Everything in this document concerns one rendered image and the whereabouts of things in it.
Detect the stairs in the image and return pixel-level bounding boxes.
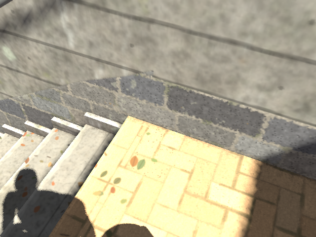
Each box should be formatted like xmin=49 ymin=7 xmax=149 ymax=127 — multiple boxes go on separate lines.
xmin=0 ymin=124 xmax=115 ymax=237

